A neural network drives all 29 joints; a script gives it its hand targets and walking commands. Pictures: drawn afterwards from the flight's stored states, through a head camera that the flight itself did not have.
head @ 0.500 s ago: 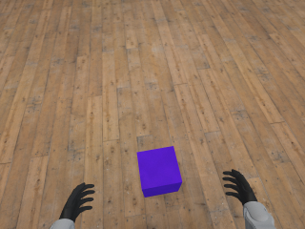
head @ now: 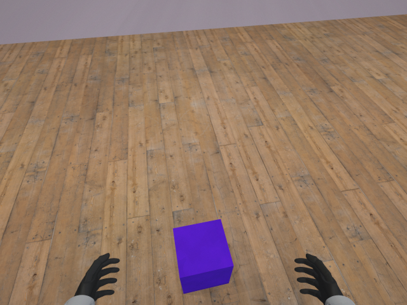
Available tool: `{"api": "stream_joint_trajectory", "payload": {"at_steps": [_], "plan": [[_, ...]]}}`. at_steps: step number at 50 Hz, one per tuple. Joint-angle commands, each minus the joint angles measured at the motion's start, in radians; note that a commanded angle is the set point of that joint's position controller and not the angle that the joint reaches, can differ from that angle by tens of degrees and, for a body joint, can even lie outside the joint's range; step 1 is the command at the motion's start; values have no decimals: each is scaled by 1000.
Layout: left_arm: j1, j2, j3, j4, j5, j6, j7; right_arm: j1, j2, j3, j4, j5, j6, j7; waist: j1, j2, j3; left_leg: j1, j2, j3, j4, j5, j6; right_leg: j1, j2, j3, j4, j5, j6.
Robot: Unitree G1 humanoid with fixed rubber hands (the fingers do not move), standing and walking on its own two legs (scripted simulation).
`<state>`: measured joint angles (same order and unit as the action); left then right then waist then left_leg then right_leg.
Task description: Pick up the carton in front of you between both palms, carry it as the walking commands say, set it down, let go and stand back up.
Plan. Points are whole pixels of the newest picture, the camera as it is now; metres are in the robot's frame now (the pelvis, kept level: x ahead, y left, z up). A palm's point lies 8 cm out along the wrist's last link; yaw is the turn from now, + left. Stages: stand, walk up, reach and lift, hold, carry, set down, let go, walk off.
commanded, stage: let go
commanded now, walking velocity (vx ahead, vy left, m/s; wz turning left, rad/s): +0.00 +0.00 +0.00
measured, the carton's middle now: (201, 256) +0.43 +0.01 -0.65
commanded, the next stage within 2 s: stand in 0.06 s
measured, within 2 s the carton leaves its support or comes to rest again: neither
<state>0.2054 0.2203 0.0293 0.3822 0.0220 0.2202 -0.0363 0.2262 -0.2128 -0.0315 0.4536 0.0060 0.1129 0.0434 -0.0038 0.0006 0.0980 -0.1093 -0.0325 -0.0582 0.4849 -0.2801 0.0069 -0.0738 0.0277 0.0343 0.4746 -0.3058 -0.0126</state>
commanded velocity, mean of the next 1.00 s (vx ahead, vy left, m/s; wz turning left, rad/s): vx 0.00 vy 0.00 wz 0.00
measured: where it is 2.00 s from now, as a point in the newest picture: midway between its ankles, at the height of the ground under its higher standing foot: outside the picture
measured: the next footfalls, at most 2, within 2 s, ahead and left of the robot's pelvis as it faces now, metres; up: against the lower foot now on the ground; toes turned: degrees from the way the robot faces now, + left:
none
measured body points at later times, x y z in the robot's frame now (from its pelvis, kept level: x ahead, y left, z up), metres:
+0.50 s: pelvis +0.05 +0.01 -0.01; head +0.05 +0.03 +0.44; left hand +0.13 +0.27 -0.13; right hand +0.13 -0.25 -0.12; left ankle +0.00 +0.12 -0.74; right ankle -0.02 -0.11 -0.74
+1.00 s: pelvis +0.04 +0.02 -0.01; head +0.04 +0.04 +0.44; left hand +0.04 +0.28 -0.16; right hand +0.06 -0.23 -0.14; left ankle +0.00 +0.12 -0.74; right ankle -0.02 -0.11 -0.74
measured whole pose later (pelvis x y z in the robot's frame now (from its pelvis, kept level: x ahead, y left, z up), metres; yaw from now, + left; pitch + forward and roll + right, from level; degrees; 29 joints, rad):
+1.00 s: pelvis +0.04 +0.02 -0.01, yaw +1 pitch +1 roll +0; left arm 0.36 0.25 -0.04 0.99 0.02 0.00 0.05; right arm 0.39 -0.21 0.02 0.91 -0.01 -0.01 -0.04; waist 0.00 -0.02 -0.03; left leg -0.20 -0.05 -0.04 0.55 -0.37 0.04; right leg -0.14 -0.02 0.01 0.50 -0.38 0.03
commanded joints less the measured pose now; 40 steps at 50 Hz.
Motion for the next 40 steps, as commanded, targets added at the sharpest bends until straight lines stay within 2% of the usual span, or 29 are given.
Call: {"api": "stream_joint_trajectory", "payload": {"at_steps": [1,3,4,5,7,9,12,15,28,33,40], "plan": [[-54,92,26,-101,-9,7,17,-54,-93,-20,-102,-3,-17,-9,-2,-23,-55,2,-27,40,-53,170,-21,-40,1,-18,-73,244,24],[-58,89,25,-104,-11,13,20,-55,-96,-22,-103,-6,-10,-10,-4,-23,-50,-3,-23,37,-55,166,-21,-36,4,-20,-74,235,22],[41,145,23,69,17,-137,46,77,-156,-37,59,-64,-71,-46,-2,-146,-7,-160,96,-35,-107,-131,-37,-178,-97,28,-131,-217,37],[63,158,26,84,38,-197,62,87,-194,-42,69,-72,-99,-65,-2,-129,60,-206,97,-52,-113,-192,-40,-230,-112,83,-152,-311,23],[35,138,22,117,39,-259,64,52,-154,-24,91,-61,-146,-61,-4,-56,8,-227,102,-69,-96,-131,-32,-231,-122,110,-121,-235,13],[28,131,15,154,24,-292,54,37,-128,-12,118,-49,-181,-49,6,16,-125,-204,107,-82,-79,-20,-20,-149,-124,101,-60,-57,14],[47,144,15,209,19,-313,50,41,-132,-9,152,-34,-201,-47,12,21,-211,-160,114,-86,-31,200,-3,-105,-128,96,-16,145,15],[88,157,12,252,13,-309,56,94,-147,-10,187,-28,-196,-53,10,22,-214,-147,110,-77,5,312,8,-106,-122,84,12,246,16],[180,155,-12,370,-9,-265,75,181,-151,-1,258,-17,-159,-74,8,-2,-166,-127,102,-57,59,508,32,-112,-106,34,58,365,16],[191,154,-18,413,-9,-250,81,191,-145,3,287,-17,-146,-79,8,2,-147,-119,101,-61,53,510,40,-107,-102,24,50,334,15],[204,143,-31,488,-7,-234,85,209,-129,15,346,-19,-133,-81,7,9,-107,-115,99,-69,26,450,48,-98,-103,20,20,269,10]]}}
